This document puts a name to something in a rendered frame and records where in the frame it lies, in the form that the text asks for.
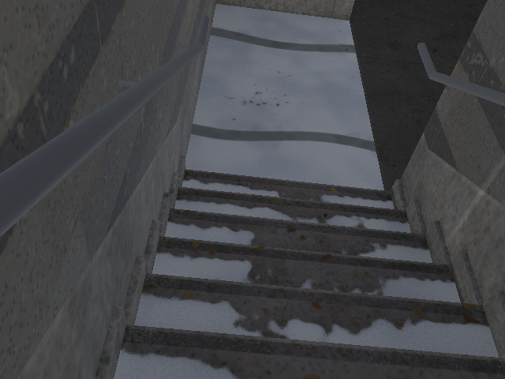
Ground stairs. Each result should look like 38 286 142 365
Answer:
114 169 505 379

